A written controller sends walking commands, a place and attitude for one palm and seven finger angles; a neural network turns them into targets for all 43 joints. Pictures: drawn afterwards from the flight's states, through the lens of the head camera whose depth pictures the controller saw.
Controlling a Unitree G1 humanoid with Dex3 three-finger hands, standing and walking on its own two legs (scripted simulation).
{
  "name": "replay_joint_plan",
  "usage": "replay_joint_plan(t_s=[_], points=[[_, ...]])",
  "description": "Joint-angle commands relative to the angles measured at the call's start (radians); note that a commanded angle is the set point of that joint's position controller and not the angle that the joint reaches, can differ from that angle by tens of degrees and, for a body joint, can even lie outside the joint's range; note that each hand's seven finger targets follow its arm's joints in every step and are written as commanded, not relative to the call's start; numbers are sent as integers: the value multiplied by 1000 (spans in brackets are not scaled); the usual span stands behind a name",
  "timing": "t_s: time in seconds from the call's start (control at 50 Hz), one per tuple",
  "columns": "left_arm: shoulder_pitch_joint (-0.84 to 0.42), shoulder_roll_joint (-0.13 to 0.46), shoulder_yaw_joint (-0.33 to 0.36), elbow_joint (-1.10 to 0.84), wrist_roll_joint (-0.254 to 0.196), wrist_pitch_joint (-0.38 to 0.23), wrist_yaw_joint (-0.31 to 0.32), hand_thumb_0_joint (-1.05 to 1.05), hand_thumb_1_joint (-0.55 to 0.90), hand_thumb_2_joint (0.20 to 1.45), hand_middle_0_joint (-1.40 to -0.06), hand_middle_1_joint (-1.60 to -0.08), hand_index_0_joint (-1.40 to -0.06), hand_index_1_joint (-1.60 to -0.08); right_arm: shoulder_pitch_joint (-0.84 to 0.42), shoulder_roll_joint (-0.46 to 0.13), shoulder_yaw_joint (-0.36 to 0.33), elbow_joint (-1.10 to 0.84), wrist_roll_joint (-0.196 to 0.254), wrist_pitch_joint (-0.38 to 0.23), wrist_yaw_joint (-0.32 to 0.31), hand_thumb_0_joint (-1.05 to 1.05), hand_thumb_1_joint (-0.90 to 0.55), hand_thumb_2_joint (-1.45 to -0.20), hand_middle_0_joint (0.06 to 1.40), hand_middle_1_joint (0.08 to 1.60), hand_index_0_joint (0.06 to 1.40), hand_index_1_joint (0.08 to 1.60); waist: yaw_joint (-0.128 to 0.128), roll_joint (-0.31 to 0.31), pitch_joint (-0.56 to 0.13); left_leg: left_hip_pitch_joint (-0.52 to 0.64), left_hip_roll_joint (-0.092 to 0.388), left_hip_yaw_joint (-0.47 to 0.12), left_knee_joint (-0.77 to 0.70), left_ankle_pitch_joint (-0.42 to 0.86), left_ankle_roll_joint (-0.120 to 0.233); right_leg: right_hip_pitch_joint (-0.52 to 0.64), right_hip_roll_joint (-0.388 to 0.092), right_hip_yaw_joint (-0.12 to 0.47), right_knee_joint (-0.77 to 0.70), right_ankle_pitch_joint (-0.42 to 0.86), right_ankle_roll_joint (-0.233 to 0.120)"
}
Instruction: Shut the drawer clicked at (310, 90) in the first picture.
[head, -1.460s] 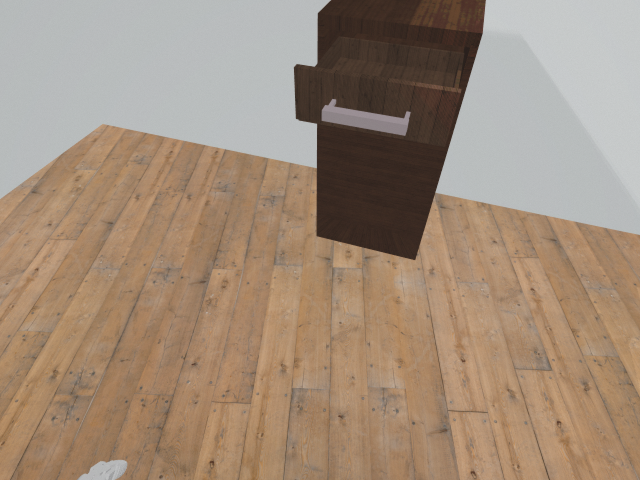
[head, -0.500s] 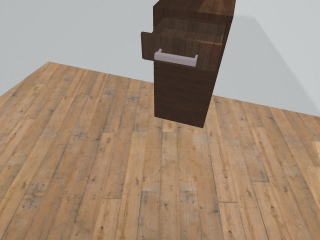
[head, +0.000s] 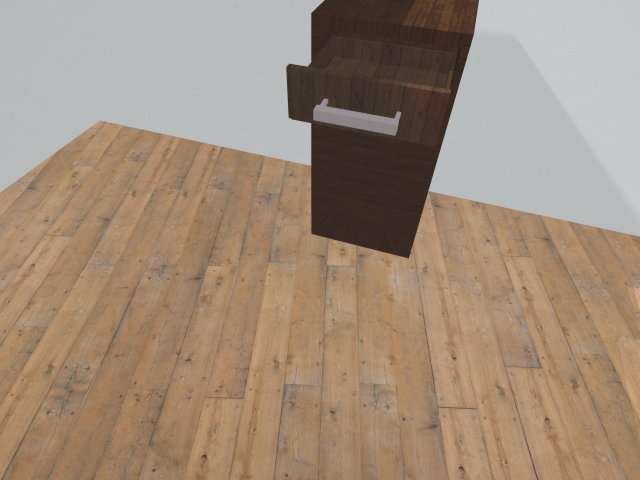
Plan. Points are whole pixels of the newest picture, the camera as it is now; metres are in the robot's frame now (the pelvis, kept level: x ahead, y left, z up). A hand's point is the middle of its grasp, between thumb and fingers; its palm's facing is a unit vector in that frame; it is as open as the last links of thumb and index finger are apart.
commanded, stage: walk to a spot facing it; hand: left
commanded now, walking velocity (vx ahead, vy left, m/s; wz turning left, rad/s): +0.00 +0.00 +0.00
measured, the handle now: (358, 114) +0.89 -0.04 +0.00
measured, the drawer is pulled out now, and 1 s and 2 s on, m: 0.26 0.26 0.26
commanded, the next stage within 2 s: take the last steps up to it in 0.58 s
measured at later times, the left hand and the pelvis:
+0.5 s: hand out of the picture +0.09 +0.16 -0.19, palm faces -0.13 -0.97 -0.22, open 7.4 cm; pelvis +0.07 -0.03 -0.02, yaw -9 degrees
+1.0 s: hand (259, 470) +0.18 +0.10 -0.18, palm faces -0.10 -0.98 -0.15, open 7.4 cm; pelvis +0.23 -0.06 -0.01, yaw -12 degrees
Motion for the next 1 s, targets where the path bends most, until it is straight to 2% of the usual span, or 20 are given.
replay_joint_plan(t_s=[0.0, 0.06, 0.1, 0.16, 0.2, 0.26, 0.3, 0.34, 0.4, 0.42, 0.44, 0.46, 0.48, 0.5, 0.54, 0.58, 0.68, 0.9, 0.94, 0.98], points=[[-33, 197, 41, -59, -3, -26, 12, 0, 900, 900, -200, -300, -200, -300, -38, -198, -42, -60, 2, -25, -13, 0, -900, -900, 200, 300, 200, 300, 2, 8, -68, 18, 114, -95, -55, 168, 31, 13, -115, 101, -62, 167, -29], [-34, 196, 39, -56, -3, -25, 12, 0, 900, 900, -200, -300, -200, -300, -38, -195, -41, -57, 2, -24, -13, 0, -900, -900, 200, 300, 200, 300, 2, 6, -48, 10, 114, -96, -62, 154, 31, 4, -114, 98, -67, 151, -28], [37, 84, 19, -26, -1, -6, 13, 0, 900, 900, -200, -300, -200, -300, 27, -82, -18, -32, -5, -9, -7, 0, -900, -900, 200, 300, 200, 300, 3, -11, -50, 10, 102, -60, -35, -3, 17, -13, -104, 104, -65, -30, -20], [67, 92, 31, -34, 6, 11, -2, 0, 900, 900, -200, -300, -200, -300, 69, -86, -29, -34, -14, 0, -3, 0, -900, -900, 200, 300, 200, 300, 3, -7, 52, -73, 87, -48, -27, -302, 26, -107, -82, 151, -68, -323, -48], [82, 91, 41, -49, 9, 12, -10, 0, 900, 900, -200, -300, -200, -300, 78, -97, -38, -49, -16, -1, -2, 0, -900, -900, 200, 300, 200, 300, 5, -4, 107, -110, 97, -56, -14, -371, 37, -162, -64, 170, -41, -376, -65], [105, 62, 50, -77, 9, 2, -18, 0, 900, 900, -200, -300, -200, -300, 133, -105, -55, -62, -14, -13, -6, 0, -900, -900, 200, 300, 200, 300, -7, 54, 135, -73, 159, -116, -34, -408, 78, -256, -19, 139, 90, -332, -74], [84, 14, 49, -105, 8, -10, -22, 0, 900, 900, -200, -300, -200, -300, 203, -131, -72, -60, -12, -24, -12, 0, -900, -900, 200, 300, 200, 300, -34, 166, 135, 18, 274, -247, -128, -400, 142, -368, 36, 22, 297, -231, -53], [-2, -5, 53, -153, 9, -19, -24, 0, 900, 900, -200, -300, -200, -300, 270, -120, -81, -53, -11, -40, -15, 0, -900, -900, 200, 300, 200, 300, -69, 194, 156, 132, 369, -291, -171, -190, 213, -524, -19, -12, 459, -295, -32], [36, -47, 60, -151, 5, -32, -31, 0, 900, 900, -200, -300, -200, -300, 242, -84, -78, -60, -18, -51, -20, 0, -900, -900, 200, 300, 200, 300, -28, 149, 94, 128, 352, -122, -69, 144, 186, -411, -69, -36, 377, -280, -35], [89, -56, 62, -131, 5, -34, -35, 0, 900, 900, -200, -300, -200, -300, 217, -74, -77, -63, -18, -50, -20, 0, -900, -900, 200, 300, 200, 300, 1, 110, 66, 67, 309, -44, -8, 177, 150, -278, -50, -73, 278, -216, -41], [215, -65, 69, -91, 6, -35, -36, 0, 900, 900, -200, -300, -200, -300, 173, -72, -76, -69, -14, -49, -20, 0, -900, -900, 200, 300, 200, 300, 71, 78, 17, -45, 255, 48, 140, 163, 108, -59, -16, -106, 165, -77, -47], [385, -4, 84, -35, 12, -43, -28, 0, 900, 900, -200, -300, -200, -300, 156, -43, -71, -80, -1, -52, -12, 0, -900, -900, 200, 300, 200, 300, 141, -89, -59, -199, 163, 142, 386, 99, 59, 172, -57, -3, 71, -50, -75], [513, 113, 112, -3, 12, -58, -6, 0, 900, 900, -200, -300, -200, -300, 127, 35, -53, -129, 7, -60, -1, 0, -900, -900, 200, 300, 200, 300, 170, -388, -68, -497, 26, 191, 695, -309, 5, 306, -346, 481, -110, -34, -182], [523, 113, 105, 2, -7, -56, 7, 0, 900, 900, -200, -300, -200, -300, 96, 10, -61, -146, -3, -62, -2, 0, -900, -900, 200, 300, 200, 300, 152, -279, -70, -546, 41, 63, 829, -365, 15, 291, -393, 591, -156, 32, -231], [395, 36, 92, -32, -4, -58, 15, 0, 900, 900, -200, -300, -200, -300, 55, 44, -67, -123, -4, -59, 0, 0, -900, -900, 200, 300, 200, 300, 106, -108, 57, -576, 108, 29, 894, -218, 19, 132, -352, 475, -143, 70, -246], [315, -31, 69, -52, 3, -66, 19, 0, 900, 900, -200, -300, -200, -300, 99, 71, -65, -97, -14, -44, 3, 0, -900, -900, 200, 300, 200, 300, 44, -27, 91, -519, 127, 25, 853, -129, 4, 24, -301, 319, -149, 185, -224], [317, -77, 50, -38, 4, -83, 25, 0, 900, 900, -200, -300, -200, -300, 156, 109, -68, -78, -13, -11, 10, 0, -900, -900, 200, 300, 200, 300, -13, -65, 67, -497, 107, 59, 751, 3, -22, 4, -204, 103, -156, 439, -167], [408, -80, 55, 14, 15, -83, 44, 0, 900, 900, -200, -300, -200, -300, -90, 126, -68, -179, -6, -32, 26, 0, -900, -900, 200, 300, 200, 300, 46, -77, 124, -519, 87, 86, 439, -21, 18, 167, -235, 143, -145, 552, -192], [387, -60, 61, 12, 18, -81, 43, 0, 900, 900, -200, -300, -200, -300, -48, 124, -69, -174, -5, -39, 23, 0, -900, -900, 200, 300, 200, 300, 23, -80, 104, -393, 49, 108, 345, -71, 43, 152, -226, 117, -71, 669, -182], [355, -48, 67, 8, 12, -82, 39, 0, 900, 900, -200, -300, -200, -300, 150, 106, -76, -115, -11, -51, 6, 0, -900, -900, 200, 300, 200, 300, -63, -80, 2, -134, -20, 145, 214, 5, 71, 118, -157, 46, 154, 794, -139]])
